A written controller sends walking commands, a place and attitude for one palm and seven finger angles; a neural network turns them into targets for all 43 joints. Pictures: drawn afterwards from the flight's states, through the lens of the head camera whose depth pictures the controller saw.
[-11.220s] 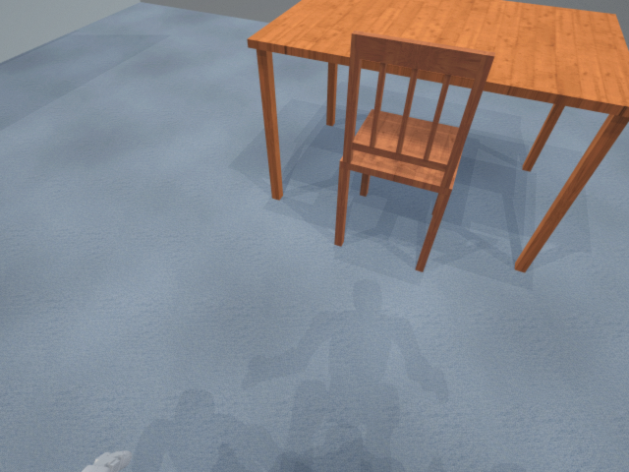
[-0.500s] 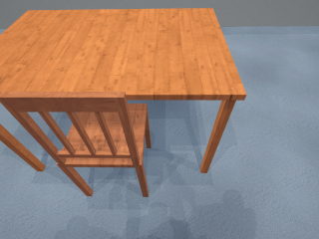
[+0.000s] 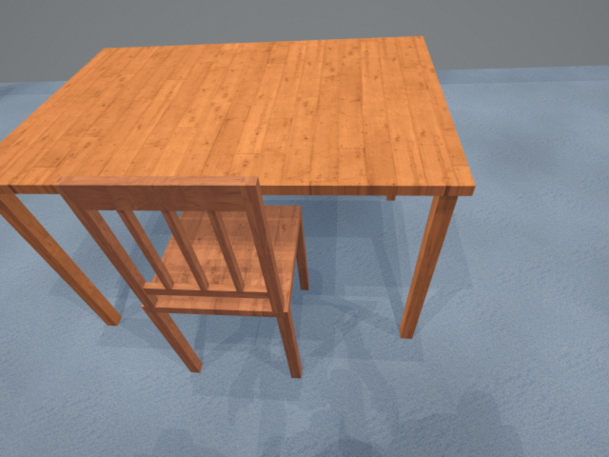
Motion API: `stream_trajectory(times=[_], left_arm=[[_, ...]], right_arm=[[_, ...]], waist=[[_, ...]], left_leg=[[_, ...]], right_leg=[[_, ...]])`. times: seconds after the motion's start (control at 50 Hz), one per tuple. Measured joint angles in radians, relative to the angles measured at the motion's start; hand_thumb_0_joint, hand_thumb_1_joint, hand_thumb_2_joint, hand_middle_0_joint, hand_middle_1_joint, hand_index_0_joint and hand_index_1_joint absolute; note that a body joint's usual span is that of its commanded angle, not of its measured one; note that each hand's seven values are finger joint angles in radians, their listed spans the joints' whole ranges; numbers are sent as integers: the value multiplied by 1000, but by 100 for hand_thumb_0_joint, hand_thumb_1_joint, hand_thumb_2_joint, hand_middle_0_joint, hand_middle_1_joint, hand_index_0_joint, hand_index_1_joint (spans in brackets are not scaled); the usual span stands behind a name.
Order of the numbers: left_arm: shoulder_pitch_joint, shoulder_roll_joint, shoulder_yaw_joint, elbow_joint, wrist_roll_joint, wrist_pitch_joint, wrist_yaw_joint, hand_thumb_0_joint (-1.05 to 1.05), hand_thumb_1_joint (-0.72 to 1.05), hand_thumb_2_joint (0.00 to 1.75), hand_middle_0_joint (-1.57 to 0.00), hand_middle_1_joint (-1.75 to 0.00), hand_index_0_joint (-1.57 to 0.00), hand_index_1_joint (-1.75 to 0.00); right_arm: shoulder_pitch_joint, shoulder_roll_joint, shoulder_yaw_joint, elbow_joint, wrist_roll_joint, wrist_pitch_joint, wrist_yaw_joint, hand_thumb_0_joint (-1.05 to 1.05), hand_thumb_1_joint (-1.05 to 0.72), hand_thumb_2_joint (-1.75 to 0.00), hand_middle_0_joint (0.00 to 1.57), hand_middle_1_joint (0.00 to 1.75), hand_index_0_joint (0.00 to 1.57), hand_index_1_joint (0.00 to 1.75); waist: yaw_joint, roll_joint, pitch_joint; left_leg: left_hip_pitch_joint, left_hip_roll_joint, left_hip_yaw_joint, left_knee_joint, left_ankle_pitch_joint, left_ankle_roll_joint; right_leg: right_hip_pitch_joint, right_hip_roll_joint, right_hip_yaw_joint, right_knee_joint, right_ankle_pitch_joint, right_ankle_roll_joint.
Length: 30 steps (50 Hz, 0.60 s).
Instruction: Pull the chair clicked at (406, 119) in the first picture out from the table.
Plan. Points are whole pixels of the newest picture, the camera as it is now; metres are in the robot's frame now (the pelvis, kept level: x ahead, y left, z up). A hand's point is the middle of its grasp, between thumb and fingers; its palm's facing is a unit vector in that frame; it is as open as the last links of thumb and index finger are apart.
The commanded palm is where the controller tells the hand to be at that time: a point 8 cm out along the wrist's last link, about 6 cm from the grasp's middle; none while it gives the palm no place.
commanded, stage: come to a stop and stand still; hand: left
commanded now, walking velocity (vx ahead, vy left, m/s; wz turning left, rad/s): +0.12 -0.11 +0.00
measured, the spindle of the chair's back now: (188, 251) +0.51 +0.32 -0.12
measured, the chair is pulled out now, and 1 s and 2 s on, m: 0.00 0.00 0.00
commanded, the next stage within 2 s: look again from close up in 1.44 s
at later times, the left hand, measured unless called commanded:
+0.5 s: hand out of the picture +0.03 +0.21 -0.19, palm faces +0.00 -0.98 -0.20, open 7.3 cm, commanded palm none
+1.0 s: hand out of the picture +0.02 +0.17 -0.18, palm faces +0.06 -0.98 -0.21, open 7.3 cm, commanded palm none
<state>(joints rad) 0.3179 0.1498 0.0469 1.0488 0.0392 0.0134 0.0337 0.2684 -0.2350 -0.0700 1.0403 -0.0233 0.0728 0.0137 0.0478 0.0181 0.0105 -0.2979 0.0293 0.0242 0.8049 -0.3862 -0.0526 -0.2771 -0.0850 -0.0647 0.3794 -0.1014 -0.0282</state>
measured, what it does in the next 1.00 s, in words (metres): steps on the spot: left foot, then right foot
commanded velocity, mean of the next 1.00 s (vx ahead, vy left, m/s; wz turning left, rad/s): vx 0.02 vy -0.05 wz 0.00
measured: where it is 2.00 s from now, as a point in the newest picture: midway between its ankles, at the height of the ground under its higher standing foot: outside the picture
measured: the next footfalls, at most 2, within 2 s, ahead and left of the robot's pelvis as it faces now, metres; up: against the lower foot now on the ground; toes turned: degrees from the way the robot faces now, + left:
left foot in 0.12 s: +0.00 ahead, +0.15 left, +0.00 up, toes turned +2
right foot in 0.52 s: +0.10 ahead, -0.08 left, +0.00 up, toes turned +1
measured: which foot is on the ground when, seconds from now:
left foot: up 0.00-0.10, down 0.12-1.00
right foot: down 0.00-0.12, up 0.14-0.50, down 0.52-1.00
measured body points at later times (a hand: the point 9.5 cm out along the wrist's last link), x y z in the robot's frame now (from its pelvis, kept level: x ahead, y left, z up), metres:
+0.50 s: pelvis +0.02 +0.04 -0.01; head +0.04 +0.04 +0.44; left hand +0.03 +0.27 -0.17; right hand -0.07 -0.14 -0.17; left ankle -0.05 +0.15 -0.75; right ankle +0.01 -0.08 -0.74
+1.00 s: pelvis +0.03 +0.00 -0.01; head +0.03 -0.01 +0.44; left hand +0.01 +0.22 -0.16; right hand +0.03 -0.22 -0.18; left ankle -0.05 +0.14 -0.75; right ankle +0.02 -0.08 -0.75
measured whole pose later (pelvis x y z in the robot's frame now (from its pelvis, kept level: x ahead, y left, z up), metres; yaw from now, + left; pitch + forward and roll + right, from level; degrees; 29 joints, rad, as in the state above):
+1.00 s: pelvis +0.03 +0.00 -0.01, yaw +1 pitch -1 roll +0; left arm 0.27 0.13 0.00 1.16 0.01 -0.02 0.05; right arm 0.27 -0.15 -0.01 1.14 -0.01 -0.01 -0.05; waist 0.01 0.03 0.03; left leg -0.04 0.05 0.01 0.38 -0.31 -0.04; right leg -0.15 0.03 -0.10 0.42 -0.25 -0.06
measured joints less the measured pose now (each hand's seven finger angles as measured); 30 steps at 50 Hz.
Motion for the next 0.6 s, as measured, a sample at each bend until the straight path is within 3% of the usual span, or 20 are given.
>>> stream_trajectory(times=[0.08, 0.12, 0.18, 0.26, 0.32, 0.38, 0.46, 0.52, 0.6], left_arm=[[18, 15, 6, 32, -4, 9, -2, 0, 90, 90, -20, -30, -21, -30], [24, 14, 4, 42, -15, 14, -4, 1, 90, 90, -20, -30, -21, -30], [20, 31, 9, 63, -16, 28, -6, 1, 90, 90, -20, -30, -20, -30], [9, 30, 10, 70, -9, 19, -21, 1, 91, 90, -20, -30, -20, -30], [0, 24, 8, 71, -11, 9, -23, 1, 91, 90, -20, -30, -20, -30], [-23, 14, 1, 77, -18, 10, -18, 0, 91, 90, -20, -30, -20, -30], [-64, 12, -6, 84, -24, 11, -6, 1, 93, 90, -20, -30, -20, -30], [-86, 15, -9, 77, -30, -9, -4, 2, 93, 90, -20, -30, -20, -30], [-107, -8, -22, 83, -33, -36, 9, 1, 94, 90, -20, -30, -20, -30]], right_arm=[[22, 30, 16, -1, 7, -39, -8, 0, -91, -90, 20, 30, 20, 30], [45, 39, 25, -1, 6, -64, -18, 0, -91, -90, 20, 30, 20, 30], [70, 95, 46, 23, -3, -64, -34, 0, -91, -90, 20, 30, 20, 30], [124, 144, 71, 62, 1, -75, -46, 0, -91, -90, 20, 30, 20, 30], [143, 171, 80, 84, 3, -88, -55, 0, -91, -90, 20, 30, 20, 30], [150, 186, 84, 96, 2, -101, -65, 0, -91, -90, 21, 30, 21, 30], [145, 188, 79, 111, 0, -102, -68, 0, -91, -90, 21, 30, 21, 30], [147, 180, 71, 121, 7, -97, -67, 0, -91, -90, 21, 30, 21, 30], [129, 145, 61, 132, 18, -84, -64, 0, -91, -90, 21, 30, 20, 30]], waist=[[2, -16, -24], [-13, 8, -40], [-40, -40, -43], [-50, -54, -54], [-52, -68, -42], [-64, -68, -18], [-86, -48, 20], [-89, -34, 34], [-96, 32, 34]], left_leg=[[116, -13, 42, -249, 26, 24], [175, -3, 22, -392, 43, 42], [179, -21, 22, -391, 92, 69], [211, -26, 9, -467, 134, 76], [226, -37, 18, -499, 145, 80], [228, -41, 24, -495, 137, 83], [219, -38, 27, -452, 104, 77], [195, -39, 31, -378, 57, 62], [196, -5, 10, -350, 35, 43]], right_leg=[[-11, 14, 5, -6, 6, 21], [-50, 43, -11, 65, -69, 35], [-105, 48, 28, 242, -214, 41], [-148, 69, 60, 451, -186, 54], [-154, 66, 70, 516, -175, 66], [-128, 57, 57, 483, -211, 70], [-45, 53, 25, 301, -256, 58], [40, 54, 12, 113, -139, 35], [60, 84, -14, 109, -174, 2]])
